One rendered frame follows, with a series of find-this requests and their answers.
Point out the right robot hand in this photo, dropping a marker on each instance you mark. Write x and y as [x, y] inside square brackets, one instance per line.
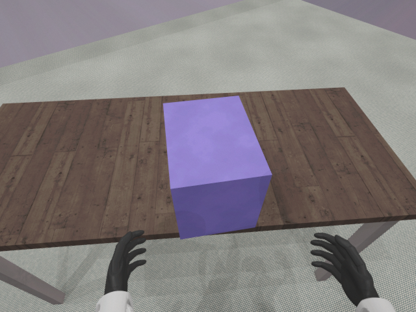
[348, 267]

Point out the carton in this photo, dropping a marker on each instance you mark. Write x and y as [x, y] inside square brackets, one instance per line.
[218, 173]

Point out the left robot forearm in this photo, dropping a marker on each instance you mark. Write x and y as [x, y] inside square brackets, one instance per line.
[116, 301]

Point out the right robot forearm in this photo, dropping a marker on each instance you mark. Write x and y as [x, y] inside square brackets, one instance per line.
[375, 305]

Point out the table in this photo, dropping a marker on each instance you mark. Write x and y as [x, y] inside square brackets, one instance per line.
[89, 171]

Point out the left robot hand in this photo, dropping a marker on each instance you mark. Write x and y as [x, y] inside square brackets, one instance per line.
[119, 268]

